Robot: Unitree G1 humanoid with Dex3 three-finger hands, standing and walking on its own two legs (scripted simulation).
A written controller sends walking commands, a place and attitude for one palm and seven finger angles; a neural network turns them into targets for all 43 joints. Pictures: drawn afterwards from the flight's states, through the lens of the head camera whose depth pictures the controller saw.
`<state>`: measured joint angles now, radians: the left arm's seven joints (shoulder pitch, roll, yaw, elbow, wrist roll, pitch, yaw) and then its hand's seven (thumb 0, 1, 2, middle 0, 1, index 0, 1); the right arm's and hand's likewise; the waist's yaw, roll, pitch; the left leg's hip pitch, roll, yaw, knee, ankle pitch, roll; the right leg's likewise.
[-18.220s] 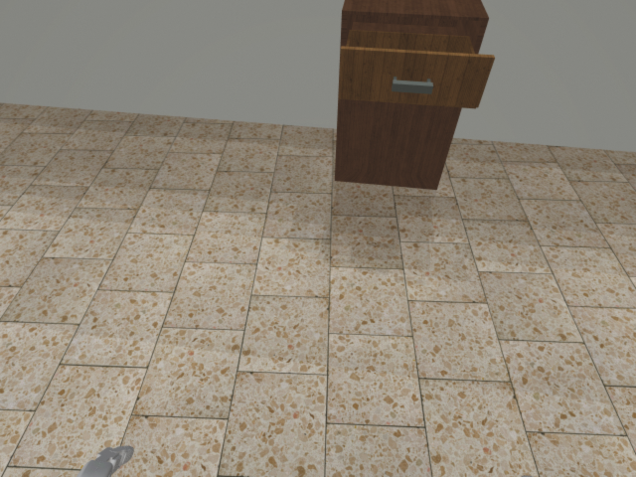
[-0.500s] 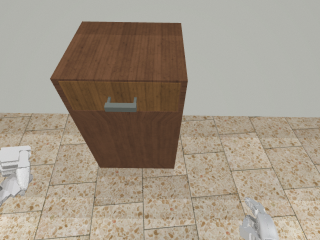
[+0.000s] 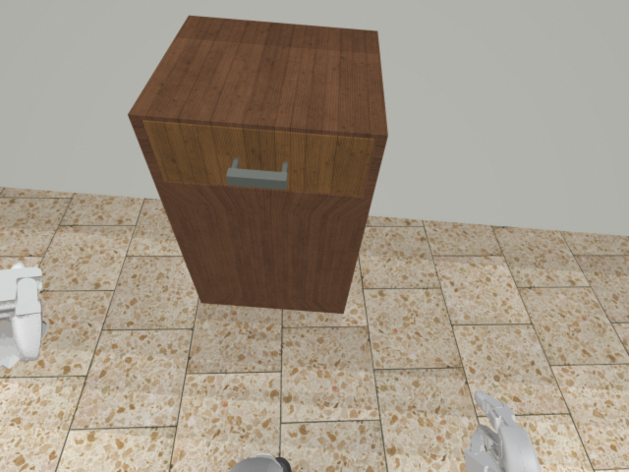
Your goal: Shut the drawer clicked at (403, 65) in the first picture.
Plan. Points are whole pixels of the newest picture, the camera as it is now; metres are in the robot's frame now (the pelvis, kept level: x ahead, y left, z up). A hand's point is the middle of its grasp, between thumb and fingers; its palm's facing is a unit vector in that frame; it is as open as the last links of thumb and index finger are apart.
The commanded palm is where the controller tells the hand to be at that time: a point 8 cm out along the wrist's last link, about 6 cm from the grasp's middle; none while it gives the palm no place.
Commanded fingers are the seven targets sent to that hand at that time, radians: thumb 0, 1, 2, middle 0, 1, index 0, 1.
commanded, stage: step back with the hand held close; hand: left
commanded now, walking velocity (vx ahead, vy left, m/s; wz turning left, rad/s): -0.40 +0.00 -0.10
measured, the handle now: (259, 171) +0.67 +0.14 -0.08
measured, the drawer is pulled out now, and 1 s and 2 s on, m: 0.00 0.00 0.00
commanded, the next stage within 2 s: stop stepping back and stand still in 0.48 s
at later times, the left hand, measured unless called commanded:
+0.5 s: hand out of the picture +0.12 +0.28 +0.18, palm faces +0.35 -0.81 -0.46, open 3.2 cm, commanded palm +0.04 +0.31 +0.19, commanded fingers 0.00 0.90 0.90 -1.40 -1.60 -1.40 -1.60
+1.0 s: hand out of the picture -0.03 +0.30 +0.19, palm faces +0.26 -0.87 -0.41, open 3.3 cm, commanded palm -0.11 +0.35 +0.19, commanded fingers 0.00 0.90 0.90 -1.40 -1.60 -1.40 -1.60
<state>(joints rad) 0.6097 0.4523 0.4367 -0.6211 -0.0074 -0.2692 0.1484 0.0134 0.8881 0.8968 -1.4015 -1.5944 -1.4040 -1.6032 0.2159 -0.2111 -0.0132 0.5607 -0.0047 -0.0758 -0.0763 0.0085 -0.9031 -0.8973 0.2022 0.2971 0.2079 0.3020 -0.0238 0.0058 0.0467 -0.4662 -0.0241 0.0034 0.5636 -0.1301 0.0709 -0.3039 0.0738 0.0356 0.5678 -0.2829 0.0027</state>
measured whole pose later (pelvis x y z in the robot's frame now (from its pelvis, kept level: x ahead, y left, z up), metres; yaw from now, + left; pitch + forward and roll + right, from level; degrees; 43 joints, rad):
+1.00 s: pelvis -0.25 +0.08 +0.00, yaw -2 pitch -4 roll -3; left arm 0.57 0.46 0.41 -0.66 -0.06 -0.16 0.13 0.02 0.89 0.90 -1.40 -1.59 -1.40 -1.60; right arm 0.26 -0.16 0.01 0.58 0.00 -0.13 -0.02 0.01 -0.90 -0.90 0.20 0.30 0.21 0.30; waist -0.08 -0.04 0.07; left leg -0.46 -0.01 0.12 0.57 -0.28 -0.10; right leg -0.29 0.05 -0.11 0.74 -0.56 -0.10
